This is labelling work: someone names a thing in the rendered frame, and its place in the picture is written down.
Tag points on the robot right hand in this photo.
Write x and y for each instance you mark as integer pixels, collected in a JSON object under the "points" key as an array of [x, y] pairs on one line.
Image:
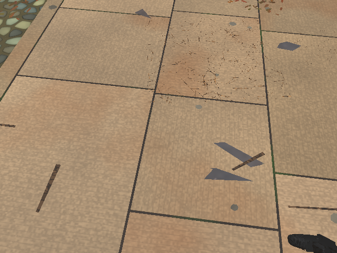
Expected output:
{"points": [[311, 243]]}

